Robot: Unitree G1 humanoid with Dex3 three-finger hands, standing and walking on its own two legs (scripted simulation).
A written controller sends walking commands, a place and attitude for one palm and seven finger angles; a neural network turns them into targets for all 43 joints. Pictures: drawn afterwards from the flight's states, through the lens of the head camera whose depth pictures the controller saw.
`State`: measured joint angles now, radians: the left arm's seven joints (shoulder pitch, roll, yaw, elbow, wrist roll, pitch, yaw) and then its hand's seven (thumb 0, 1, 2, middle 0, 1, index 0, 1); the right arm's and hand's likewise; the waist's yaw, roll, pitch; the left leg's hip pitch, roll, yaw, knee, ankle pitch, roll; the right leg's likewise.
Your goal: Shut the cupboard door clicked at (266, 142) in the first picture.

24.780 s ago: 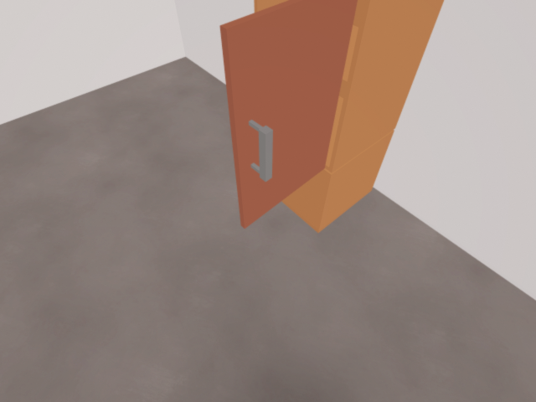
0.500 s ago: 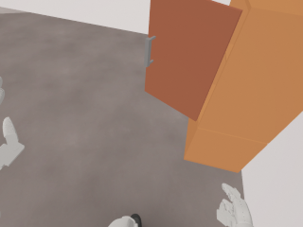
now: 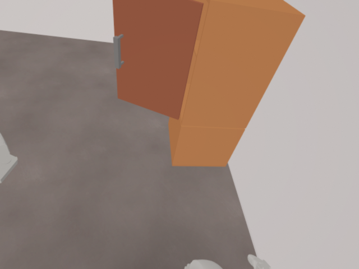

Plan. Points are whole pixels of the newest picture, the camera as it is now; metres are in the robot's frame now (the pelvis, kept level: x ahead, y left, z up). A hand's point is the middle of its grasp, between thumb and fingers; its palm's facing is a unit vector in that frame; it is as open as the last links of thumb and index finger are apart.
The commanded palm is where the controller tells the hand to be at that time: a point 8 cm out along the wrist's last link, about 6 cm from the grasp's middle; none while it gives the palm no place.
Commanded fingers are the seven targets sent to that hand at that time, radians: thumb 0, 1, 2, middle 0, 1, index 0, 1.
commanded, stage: stop stepping back and stand still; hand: left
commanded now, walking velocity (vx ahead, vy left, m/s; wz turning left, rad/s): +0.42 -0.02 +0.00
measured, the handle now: (119, 51) +1.05 +0.26 -0.03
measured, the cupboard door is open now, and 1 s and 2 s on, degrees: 65 65 65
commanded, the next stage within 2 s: let the arm hang, fingers relaxed in 1.86 s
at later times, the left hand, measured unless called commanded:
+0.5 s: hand (23, 219) +0.17 +0.25 +0.13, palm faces +0.46 -0.83 -0.30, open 7.5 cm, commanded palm +0.10 +0.30 +0.18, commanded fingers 0.00 0.90 0.90 -0.20 -0.30 -0.20 -0.30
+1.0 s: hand (13, 181) +0.23 +0.28 +0.14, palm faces +0.46 -0.79 -0.40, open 7.5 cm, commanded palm +0.17 +0.32 +0.18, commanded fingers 0.00 0.90 0.90 -0.20 -0.30 -0.20 -0.30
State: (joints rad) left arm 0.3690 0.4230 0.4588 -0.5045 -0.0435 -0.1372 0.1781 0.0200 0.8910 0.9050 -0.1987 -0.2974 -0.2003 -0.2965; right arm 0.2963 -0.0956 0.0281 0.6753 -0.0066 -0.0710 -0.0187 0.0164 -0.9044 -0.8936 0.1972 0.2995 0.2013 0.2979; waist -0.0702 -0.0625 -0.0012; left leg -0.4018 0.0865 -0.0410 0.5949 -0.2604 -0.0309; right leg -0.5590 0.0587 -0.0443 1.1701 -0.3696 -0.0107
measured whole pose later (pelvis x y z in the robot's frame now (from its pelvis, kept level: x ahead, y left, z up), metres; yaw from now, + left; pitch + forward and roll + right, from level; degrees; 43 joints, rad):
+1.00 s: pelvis +0.03 +0.02 +0.00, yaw +1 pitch +1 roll +0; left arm 0.54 0.34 0.36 -0.47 -0.04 -0.13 0.17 0.02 0.88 0.90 -0.21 -0.30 -0.21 -0.30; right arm 0.26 -0.19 0.02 0.68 0.01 -0.05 -0.09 0.02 -0.90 -0.89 0.20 0.30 0.20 0.30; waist 0.03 -0.02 0.01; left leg -0.28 0.02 0.10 0.54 -0.27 0.03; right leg -0.18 -0.03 -0.08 0.51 -0.34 0.00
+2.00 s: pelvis +0.00 +0.03 +0.00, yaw +2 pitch +1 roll -2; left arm 0.49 0.41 0.34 -0.35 -0.02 -0.18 0.13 0.02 0.89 0.90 -0.20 -0.30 -0.21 -0.30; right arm 0.22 -0.24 0.00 0.67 0.01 -0.10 -0.04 0.01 -0.90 -0.89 0.20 0.30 0.20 0.30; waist 0.01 0.03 -0.01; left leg -0.33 0.02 0.09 0.51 -0.21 0.05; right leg -0.21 -0.02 -0.10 0.45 -0.26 0.01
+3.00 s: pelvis +0.00 +0.02 +0.01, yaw +0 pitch -2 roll +0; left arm 0.25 0.17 0.01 1.12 0.01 0.00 0.02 0.01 0.90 0.90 -0.20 -0.30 -0.20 -0.30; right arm 0.25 -0.19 0.00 1.12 -0.02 0.01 -0.02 0.01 -0.91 -0.89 0.20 0.30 0.20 0.30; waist -0.01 0.00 0.03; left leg -0.19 0.01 0.12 0.37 -0.15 0.04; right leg -0.12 -0.03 -0.07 0.39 -0.23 0.00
